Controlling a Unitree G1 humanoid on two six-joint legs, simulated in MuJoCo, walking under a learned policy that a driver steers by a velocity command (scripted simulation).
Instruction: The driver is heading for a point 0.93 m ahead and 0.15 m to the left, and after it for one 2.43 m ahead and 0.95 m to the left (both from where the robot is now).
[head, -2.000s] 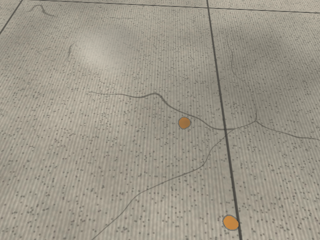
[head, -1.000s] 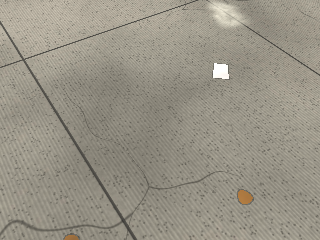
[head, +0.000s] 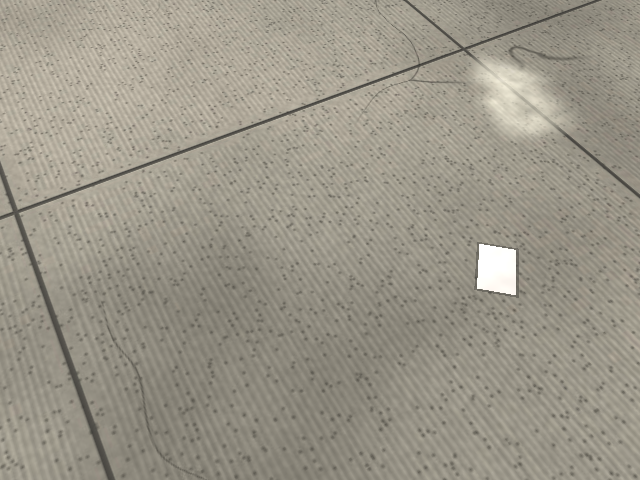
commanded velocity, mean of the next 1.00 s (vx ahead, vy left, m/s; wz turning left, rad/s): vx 0.50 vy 0.00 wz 0.47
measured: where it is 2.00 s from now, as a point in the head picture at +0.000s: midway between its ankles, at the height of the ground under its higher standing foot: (220, 278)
